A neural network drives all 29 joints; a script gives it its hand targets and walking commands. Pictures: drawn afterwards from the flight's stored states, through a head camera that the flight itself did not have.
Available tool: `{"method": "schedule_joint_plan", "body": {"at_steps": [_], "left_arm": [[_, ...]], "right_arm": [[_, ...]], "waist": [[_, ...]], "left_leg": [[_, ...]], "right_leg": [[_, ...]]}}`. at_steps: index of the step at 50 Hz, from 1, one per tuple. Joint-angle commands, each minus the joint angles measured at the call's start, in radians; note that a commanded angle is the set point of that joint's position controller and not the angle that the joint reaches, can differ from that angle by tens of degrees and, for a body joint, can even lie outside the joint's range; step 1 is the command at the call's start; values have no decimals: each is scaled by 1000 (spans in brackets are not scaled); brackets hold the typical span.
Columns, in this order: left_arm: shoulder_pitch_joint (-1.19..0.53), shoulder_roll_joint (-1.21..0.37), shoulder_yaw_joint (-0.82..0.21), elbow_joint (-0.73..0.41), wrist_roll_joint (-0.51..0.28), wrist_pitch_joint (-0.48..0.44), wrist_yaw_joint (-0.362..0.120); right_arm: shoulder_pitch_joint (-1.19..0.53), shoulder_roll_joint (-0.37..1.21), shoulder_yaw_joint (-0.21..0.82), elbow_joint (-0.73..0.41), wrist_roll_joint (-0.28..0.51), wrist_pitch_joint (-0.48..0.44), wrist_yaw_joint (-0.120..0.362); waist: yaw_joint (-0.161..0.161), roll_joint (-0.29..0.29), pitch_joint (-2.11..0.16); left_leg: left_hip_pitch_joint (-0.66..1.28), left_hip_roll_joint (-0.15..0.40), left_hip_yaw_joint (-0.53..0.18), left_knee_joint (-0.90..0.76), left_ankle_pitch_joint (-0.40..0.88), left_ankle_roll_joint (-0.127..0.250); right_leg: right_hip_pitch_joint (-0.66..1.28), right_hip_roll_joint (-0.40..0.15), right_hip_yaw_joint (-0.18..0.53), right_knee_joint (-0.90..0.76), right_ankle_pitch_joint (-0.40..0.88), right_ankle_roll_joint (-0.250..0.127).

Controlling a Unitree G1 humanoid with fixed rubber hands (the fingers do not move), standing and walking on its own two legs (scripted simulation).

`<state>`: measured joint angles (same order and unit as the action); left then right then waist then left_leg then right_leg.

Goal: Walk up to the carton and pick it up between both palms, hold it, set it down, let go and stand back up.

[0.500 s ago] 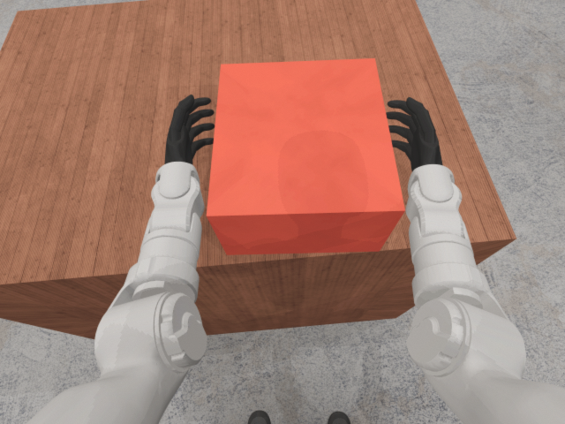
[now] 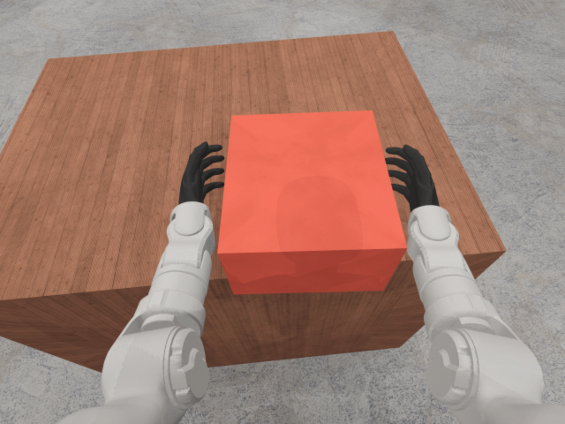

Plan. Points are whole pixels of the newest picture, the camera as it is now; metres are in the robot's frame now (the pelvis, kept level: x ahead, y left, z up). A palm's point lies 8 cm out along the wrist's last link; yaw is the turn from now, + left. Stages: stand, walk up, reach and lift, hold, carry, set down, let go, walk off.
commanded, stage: reach and lift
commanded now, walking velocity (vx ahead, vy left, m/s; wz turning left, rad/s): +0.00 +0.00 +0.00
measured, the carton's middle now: (304, 200) +0.45 -0.04 +0.00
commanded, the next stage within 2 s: none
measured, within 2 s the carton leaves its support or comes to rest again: leaves its support in 0.08 s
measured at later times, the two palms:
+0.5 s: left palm (187, 211) +0.38 +0.12 +0.10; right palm (447, 207) +0.35 -0.21 +0.10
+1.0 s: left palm (176, 213) +0.37 +0.13 +0.11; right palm (443, 218) +0.34 -0.20 +0.10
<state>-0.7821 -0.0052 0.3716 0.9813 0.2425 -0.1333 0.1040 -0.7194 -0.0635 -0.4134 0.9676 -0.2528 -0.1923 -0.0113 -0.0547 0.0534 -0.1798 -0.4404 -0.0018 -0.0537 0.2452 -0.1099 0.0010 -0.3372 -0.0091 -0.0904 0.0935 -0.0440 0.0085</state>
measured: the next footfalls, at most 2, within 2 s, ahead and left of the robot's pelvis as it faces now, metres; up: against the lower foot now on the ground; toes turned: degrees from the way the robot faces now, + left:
none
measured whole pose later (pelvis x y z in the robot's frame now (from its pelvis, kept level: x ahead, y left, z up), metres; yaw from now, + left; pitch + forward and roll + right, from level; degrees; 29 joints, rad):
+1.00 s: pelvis -0.02 +0.00 +0.00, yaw +1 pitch +3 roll -1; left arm -0.59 -0.02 0.27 0.64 0.17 0.15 0.06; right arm -0.53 -0.07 -0.15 0.70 0.00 0.02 -0.10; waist -0.09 0.00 -0.09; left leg -0.18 -0.01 -0.07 0.28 -0.14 0.00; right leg -0.07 -0.01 -0.10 0.11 -0.08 0.01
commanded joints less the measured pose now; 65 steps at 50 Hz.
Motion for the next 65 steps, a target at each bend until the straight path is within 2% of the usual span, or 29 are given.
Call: {"method": "schedule_joint_plan", "body": {"at_steps": [1,5,8,12,16,20,24,29,33,35,38,45,51,55,58,62,65], "left_arm": [[-574,-571,-338,-79,-11,-48,-115],[-627,-567,-336,-72,-42,-55,-131],[-656,-535,-314,-42,-61,-53,-155],[-675,-438,-239,10,-69,-33,-194],[-681,-348,-158,33,-34,-4,-223],[-681,-307,-122,7,-13,33,-235],[-676,-315,-133,-45,-15,58,-238],[-671,-385,-207,-131,-43,60,-236],[-621,-460,-285,-195,-62,62,-232],[-577,-493,-324,-225,-68,72,-228],[-500,-533,-379,-271,-74,102,-217],[-331,-595,-491,-455,-100,222,-198],[-282,-604,-598,-688,-124,335,-195],[-289,-578,-649,-792,-137,381,-193],[-289,-551,-660,-820,-141,408,-192],[-260,-504,-622,-805,-129,449,-204],[-232,-469,-576,-788,-116,481,-220]], "right_arm": [[-639,501,323,-146,13,-61,95],[-663,527,340,-158,28,-37,88],[-672,553,350,-154,27,-6,83],[-677,572,320,-146,0,47,75],[-669,557,266,-162,-32,93,74],[-662,542,225,-203,-60,124,72],[-662,539,207,-248,-83,131,68],[-645,569,238,-272,-83,108,53],[-593,599,312,-273,-40,79,39],[-557,602,363,-280,0,71,33],[-510,588,440,-304,75,77,26],[-446,529,602,-458,262,150,13],[-418,487,681,-625,355,201,-2],[-409,464,684,-695,370,214,-3],[-403,451,667,-717,360,221,-1],[-398,441,637,-719,338,235,-3],[-401,443,629,-730,327,247,-12]], "waist": [[-34,8,-594],[-34,-3,-586],[-33,-33,-551],[-18,-81,-437],[13,-87,-339],[24,-70,-323],[12,-50,-379],[-32,-32,-519],[-64,-21,-589],[-70,-13,-586],[-65,-6,-527],[-25,-36,-302],[-25,-28,-240],[-39,-5,-249],[-44,-1,-253],[-37,-30,-234],[-24,-65,-216]], "left_leg": [[418,17,-26,104,580,-90],[384,8,-27,82,478,-79],[306,-3,-19,44,323,-51],[89,-21,19,-22,84,6],[43,-29,44,-41,0,30],[68,-30,55,-37,-20,35],[92,-28,58,-34,-12,30],[105,-27,47,-32,63,18],[142,-27,21,-16,200,9],[184,-28,7,2,278,-1],[262,-29,-10,32,367,-22],[385,-20,-31,57,405,-59],[461,-13,-24,57,373,-79],[485,-14,-9,49,293,-82],[478,-14,3,38,206,-73],[429,-15,17,16,87,-44],[378,-18,27,4,44,-18]], "right_leg": [[283,64,-10,114,521,-11],[314,59,-8,121,500,-7],[365,49,-4,132,454,1],[464,22,4,163,301,27],[454,9,4,151,115,40],[411,3,-6,129,6,38],[417,1,-17,124,24,32],[504,2,-20,149,228,26],[593,10,-5,175,450,17],[608,19,-1,178,525,11],[583,38,-1,167,554,1],[499,70,0,114,432,-12],[421,75,5,83,314,-17],[377,68,-1,75,239,-18],[354,59,-6,72,177,-15],[365,44,-6,70,105,-6],[408,35,0,75,83,4]]}}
